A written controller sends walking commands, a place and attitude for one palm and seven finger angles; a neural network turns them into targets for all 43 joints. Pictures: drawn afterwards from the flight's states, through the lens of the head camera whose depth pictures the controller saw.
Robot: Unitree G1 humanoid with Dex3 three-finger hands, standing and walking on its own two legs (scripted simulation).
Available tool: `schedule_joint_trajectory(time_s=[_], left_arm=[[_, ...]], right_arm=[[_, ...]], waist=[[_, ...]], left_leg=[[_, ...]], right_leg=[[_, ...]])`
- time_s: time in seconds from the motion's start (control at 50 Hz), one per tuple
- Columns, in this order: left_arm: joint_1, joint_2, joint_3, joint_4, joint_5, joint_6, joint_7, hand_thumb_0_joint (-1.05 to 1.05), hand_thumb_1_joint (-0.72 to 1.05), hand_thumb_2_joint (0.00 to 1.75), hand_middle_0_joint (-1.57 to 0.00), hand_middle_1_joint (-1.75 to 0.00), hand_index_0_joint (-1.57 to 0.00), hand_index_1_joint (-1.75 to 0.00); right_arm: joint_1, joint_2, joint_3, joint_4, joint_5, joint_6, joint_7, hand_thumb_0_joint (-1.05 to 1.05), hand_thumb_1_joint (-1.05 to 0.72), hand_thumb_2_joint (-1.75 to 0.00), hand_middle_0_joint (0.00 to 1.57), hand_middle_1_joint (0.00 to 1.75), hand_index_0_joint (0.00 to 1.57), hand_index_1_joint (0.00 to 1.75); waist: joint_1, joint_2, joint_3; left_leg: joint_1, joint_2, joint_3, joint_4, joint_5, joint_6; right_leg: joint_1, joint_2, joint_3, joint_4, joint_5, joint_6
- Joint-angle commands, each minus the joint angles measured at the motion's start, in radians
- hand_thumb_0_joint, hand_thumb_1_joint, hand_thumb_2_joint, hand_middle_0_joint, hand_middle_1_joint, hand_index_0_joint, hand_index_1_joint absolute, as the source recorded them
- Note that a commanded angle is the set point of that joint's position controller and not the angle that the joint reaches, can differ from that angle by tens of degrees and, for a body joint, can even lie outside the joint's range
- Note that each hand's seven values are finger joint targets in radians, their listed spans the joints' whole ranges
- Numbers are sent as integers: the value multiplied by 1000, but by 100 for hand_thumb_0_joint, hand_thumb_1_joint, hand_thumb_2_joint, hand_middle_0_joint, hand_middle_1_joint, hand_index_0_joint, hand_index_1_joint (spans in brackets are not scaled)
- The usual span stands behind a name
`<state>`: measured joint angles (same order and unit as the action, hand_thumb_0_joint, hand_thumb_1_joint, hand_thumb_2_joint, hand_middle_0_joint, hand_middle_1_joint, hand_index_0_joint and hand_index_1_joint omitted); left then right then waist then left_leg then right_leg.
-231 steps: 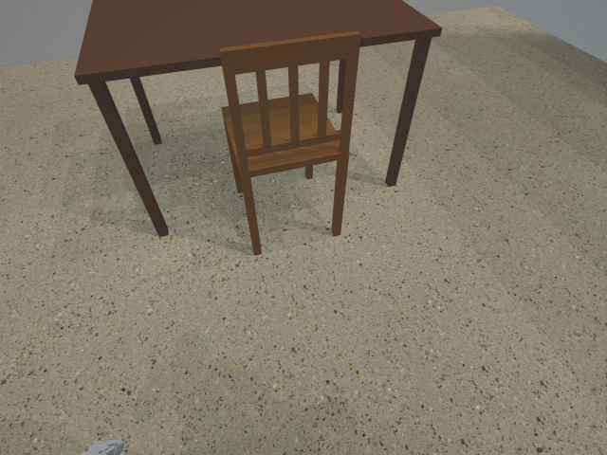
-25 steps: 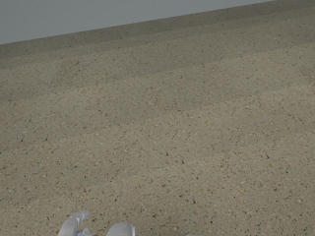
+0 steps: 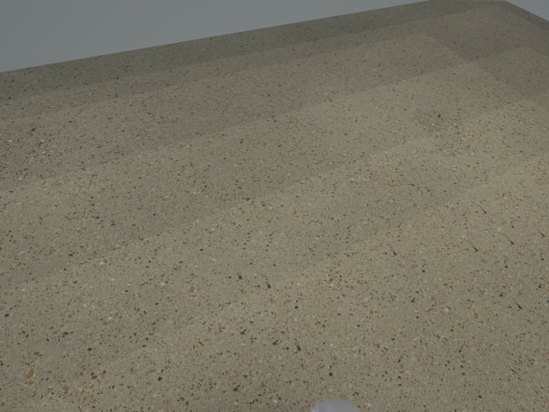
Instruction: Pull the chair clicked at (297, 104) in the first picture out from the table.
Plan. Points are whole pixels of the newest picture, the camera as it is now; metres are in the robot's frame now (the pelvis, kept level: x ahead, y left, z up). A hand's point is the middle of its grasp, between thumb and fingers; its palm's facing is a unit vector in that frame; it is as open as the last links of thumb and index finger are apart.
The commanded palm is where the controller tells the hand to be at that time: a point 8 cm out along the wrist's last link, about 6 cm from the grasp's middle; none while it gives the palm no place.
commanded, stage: walk to a spot facing it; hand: left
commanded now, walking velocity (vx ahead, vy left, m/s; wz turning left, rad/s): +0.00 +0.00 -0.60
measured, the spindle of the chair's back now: out of the picture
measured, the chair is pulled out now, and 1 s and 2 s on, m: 0.00 0.00 0.00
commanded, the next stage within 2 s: turn to face it in 0.50 s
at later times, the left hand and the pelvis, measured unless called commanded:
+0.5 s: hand out of the picture +0.13 +0.10 -0.15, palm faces -0.22 -0.95 -0.24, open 7.4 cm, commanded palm none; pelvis +0.01 -0.07 +0.00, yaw -15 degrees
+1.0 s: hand (196, 375) +0.20 +0.14 -0.18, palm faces -0.13 -0.98 -0.18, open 7.4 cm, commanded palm none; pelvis +0.12 -0.03 +0.00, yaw -11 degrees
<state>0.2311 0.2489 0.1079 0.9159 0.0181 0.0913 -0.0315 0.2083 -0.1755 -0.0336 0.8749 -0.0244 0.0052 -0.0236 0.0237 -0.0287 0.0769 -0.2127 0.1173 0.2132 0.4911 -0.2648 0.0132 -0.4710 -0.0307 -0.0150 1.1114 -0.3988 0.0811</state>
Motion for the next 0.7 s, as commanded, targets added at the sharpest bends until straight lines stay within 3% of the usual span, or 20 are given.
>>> schedule_joint_trajectory(time_s=[0.0,0.06,0.1,0.14,0.16,0.18,0.2,0.22,0.24,0.26,0.28,0.3,0.38,0.48,0.58,0.64,0.68], left_arm=[[-117,27,-1,-104,1,-32,-6,0,90,90,-20,-30,-20,-30],[-123,19,-9,-102,1,-42,-3,0,90,90,-20,-30,-20,-30],[-108,18,-11,-98,-1,-52,-1,0,90,90,-20,-30,-20,-30],[-19,45,-4,-72,0,-65,6,0,90,90,-20,-30,-20,-30],[35,121,7,-57,7,-78,16,0,90,90,-20,-30,-20,-30],[97,239,30,-37,10,-87,31,0,90,90,-20,-30,-20,-30],[147,256,34,-31,-8,-78,42,0,90,90,-20,-30,-20,-30],[115,240,38,-29,-7,-80,47,0,90,90,-20,-30,-20,-30],[63,193,28,-39,-9,-80,48,0,90,90,-20,-30,-20,-30],[6,148,15,-53,-9,-80,48,0,90,90,-20,-30,-20,-30],[-23,138,6,-63,-8,-87,43,0,90,90,-20,-30,-20,-30],[-18,131,2,-63,-7,-96,40,0,90,90,-20,-30,-20,-30],[31,136,-1,-38,-5,-117,32,0,90,90,-20,-30,-20,-30],[89,124,-7,-8,-1,-134,32,0,90,90,-20,-30,-20,-30],[135,106,-17,32,6,-141,40,0,90,90,-20,-30,-20,-30],[130,82,-34,71,5,-143,53,0,90,90,-20,-30,-20,-30],[105,68,-41,94,-1,-140,60,0,90,90,-20,-30,-20,-30]], right_arm=[[84,-207,-66,-20,0,-13,-9,0,-90,-90,20,30,20,30],[95,-224,-77,2,-2,-9,-1,0,-90,-90,20,30,20,30],[85,-238,-83,5,-3,-7,3,0,-90,-90,20,30,20,30],[56,-237,-87,1,4,-4,8,0,-90,-90,20,30,20,30],[80,-195,-79,-8,12,-1,15,0,-90,-90,20,30,20,30],[35,-108,-50,-61,9,4,20,0,-90,-90,20,30,20,30],[-37,-127,-46,-90,8,19,6,0,-90,-90,20,30,20,30],[-68,-129,-44,-90,8,20,2,0,-90,-90,20,30,20,30],[-79,-151,-49,-79,4,20,3,0,-90,-90,20,30,20,30],[-69,-157,-53,-52,0,19,10,0,-90,-90,20,30,20,30],[-40,-152,-53,-35,-6,20,17,0,-90,-90,20,30,20,30],[-26,-150,-53,-22,-8,20,20,0,-90,-90,20,30,20,30],[-24,-145,-54,-9,-10,12,28,0,-90,-90,20,30,20,30],[-84,-141,-48,-27,-7,-3,32,0,-90,-90,20,30,20,30],[-151,-116,-34,-39,1,-19,32,0,-90,-90,20,30,20,30],[-124,-83,-14,1,11,-28,29,0,-90,-90,20,30,20,30],[-27,-76,-4,57,13,-38,19,0,-90,-90,20,30,20,30]], waist=[[-79,211,-77],[-87,258,-98],[-75,274,-118],[-20,212,-154],[8,40,-182],[44,-289,-168],[80,-232,-172],[65,-294,-155],[46,-232,-103],[18,-123,-89],[-6,-104,-76],[-9,-94,-75],[-6,-74,-51],[8,-77,-30],[24,-77,-9],[9,-84,-36],[-30,-74,-65]], left_leg=[[156,260,-128,-160,349,111],[169,272,-83,-102,451,103],[164,278,-59,-52,480,86],[88,254,7,85,394,16],[-77,207,34,260,235,-46],[-390,57,36,492,-336,-101],[-428,37,-130,612,-391,-97],[-474,36,-172,669,-347,-94],[-489,44,-203,688,-269,-96],[-460,57,-199,675,-165,-102],[-425,51,-177,651,-110,-112],[-400,43,-169,632,-81,-116],[-417,24,-171,578,-28,-118],[-453,13,-184,492,-16,-110],[-403,-19,-173,358,-55,-91],[-253,-46,-150,208,-43,-68],[-76,-83,-128,26,97,-54]], right_leg=[[-46,-30,-47,-165,-54,-1],[22,-7,-87,-291,-72,-17],[77,5,-99,-398,-54,-36],[255,15,-111,-625,160,-60],[450,-85,19,-739,329,-103],[565,-346,373,-781,628,-210],[501,-391,386,-770,695,-283],[491,-332,402,-788,594,-285],[452,-304,376,-810,433,-279],[425,-247,298,-809,349,-260],[386,-213,248,-821,321,-238],[361,-200,242,-835,312,-234],[376,-183,263,-875,205,-242],[422,-193,313,-894,188,-269],[433,-206,323,-869,355,-282],[423,-189,241,-817,565,-251],[409,-131,152,-722,656,-192]])
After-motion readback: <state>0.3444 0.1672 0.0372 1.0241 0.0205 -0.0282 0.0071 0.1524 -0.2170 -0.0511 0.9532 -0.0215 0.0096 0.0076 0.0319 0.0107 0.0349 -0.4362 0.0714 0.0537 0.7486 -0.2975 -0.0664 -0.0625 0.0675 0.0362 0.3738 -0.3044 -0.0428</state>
